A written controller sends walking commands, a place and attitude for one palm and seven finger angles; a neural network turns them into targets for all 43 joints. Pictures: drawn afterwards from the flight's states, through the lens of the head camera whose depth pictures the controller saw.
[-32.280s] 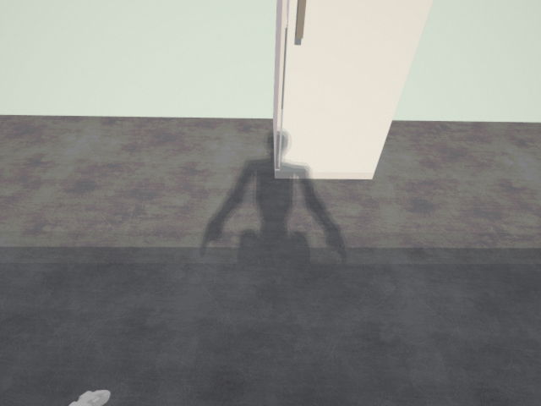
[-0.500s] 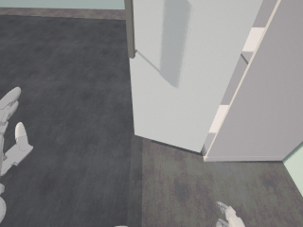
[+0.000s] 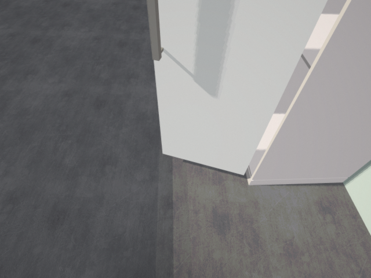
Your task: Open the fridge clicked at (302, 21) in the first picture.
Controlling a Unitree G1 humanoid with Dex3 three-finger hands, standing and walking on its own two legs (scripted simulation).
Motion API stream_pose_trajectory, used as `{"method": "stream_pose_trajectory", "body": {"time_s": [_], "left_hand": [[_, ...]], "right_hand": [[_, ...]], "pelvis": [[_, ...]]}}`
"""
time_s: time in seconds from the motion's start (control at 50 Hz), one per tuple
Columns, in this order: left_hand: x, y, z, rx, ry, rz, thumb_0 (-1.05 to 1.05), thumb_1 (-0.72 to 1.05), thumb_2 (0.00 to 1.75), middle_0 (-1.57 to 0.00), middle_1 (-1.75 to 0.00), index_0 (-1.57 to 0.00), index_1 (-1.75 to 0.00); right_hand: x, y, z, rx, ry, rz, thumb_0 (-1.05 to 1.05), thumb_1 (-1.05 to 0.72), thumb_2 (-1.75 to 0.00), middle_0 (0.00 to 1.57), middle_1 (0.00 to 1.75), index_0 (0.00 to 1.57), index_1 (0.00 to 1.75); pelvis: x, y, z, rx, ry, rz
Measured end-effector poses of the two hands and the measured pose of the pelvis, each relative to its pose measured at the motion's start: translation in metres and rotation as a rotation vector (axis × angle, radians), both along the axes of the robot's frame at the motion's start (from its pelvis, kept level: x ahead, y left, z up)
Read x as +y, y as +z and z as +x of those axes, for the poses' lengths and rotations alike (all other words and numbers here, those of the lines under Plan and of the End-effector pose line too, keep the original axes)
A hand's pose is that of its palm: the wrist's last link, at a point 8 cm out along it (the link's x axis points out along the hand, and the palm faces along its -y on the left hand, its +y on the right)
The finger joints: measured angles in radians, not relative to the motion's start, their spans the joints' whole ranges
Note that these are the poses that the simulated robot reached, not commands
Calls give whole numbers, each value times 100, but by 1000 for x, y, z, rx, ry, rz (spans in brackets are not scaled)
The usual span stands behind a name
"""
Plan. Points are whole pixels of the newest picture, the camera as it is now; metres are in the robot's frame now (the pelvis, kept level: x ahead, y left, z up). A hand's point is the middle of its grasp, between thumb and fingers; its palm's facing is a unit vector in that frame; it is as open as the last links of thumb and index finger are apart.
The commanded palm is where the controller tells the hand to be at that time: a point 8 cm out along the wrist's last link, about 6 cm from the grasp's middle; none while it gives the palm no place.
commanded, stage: let the arm hang, fingers relaxed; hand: left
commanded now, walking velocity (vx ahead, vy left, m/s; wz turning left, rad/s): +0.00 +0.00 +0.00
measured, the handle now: out of the picture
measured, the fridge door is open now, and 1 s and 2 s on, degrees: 71 71 71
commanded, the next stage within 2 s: look to check the result in 0.56 s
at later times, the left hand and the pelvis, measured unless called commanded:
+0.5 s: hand out of the picture +0.06 +0.20 -0.17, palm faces -0.05 -0.97 -0.22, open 7.3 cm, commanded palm none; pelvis +0.02 +0.02 +0.00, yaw -1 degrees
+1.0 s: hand out of the picture +0.01 +0.19 -0.18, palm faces -0.04 -0.98 -0.18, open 7.3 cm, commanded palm none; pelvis +0.02 +0.03 +0.00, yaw -2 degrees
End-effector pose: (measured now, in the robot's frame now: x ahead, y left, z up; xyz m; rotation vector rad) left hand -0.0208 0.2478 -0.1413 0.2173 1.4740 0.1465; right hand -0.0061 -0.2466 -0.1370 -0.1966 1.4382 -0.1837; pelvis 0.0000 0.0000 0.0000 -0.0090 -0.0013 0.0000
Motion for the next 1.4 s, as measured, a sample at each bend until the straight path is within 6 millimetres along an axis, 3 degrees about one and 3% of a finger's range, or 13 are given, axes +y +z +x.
{"method": "stream_pose_trajectory", "body": {"time_s": [0.08,0.2,0.3,0.4,0.52,0.9,1.4], "left_hand": [[5,3,12,-11,-9,12,0,93,90,-20,-30,-20,-30],[4,3,47,-87,-30,5,0,92,90,-20,-30,-20,-30],[-4,2,73,-149,-45,-19,0,91,90,-20,-30,-20,-30],[-3,2,83,-168,-54,-21,0,93,90,-20,-30,-20,-30],[0,0,78,-142,-53,-24,0,93,90,-20,-30,-20,-30],[-6,-5,34,-23,-14,-54,0,91,90,-20,-30,-20,-30],[1,-4,48,-60,-30,-43,0,91,90,-20,-30,-20,-30]], "right_hand": [[13,-4,2,2,-12,29,0,-91,-90,20,30,20,29],[34,-9,14,-26,-17,68,0,-91,-90,20,30,20,29],[38,-9,18,-40,-25,64,1,-93,-90,20,30,20,30],[41,-7,18,-43,-38,61,0,-93,-90,20,30,20,30],[46,-7,12,-25,-50,62,0,-92,-90,20,30,20,29],[55,-6,7,2,-57,62,0,-91,-90,20,30,20,29],[60,-7,5,-4,-66,66,0,-91,-90,20,30,20,29]], "pelvis": [[4,2,4,-2,-6,2],[10,3,8,-5,-10,7],[15,3,12,-9,-15,9],[17,3,15,-10,-21,11],[19,4,17,-8,-25,11],[25,4,19,-10,-28,10],[28,3,18,-11,-30,10]]}}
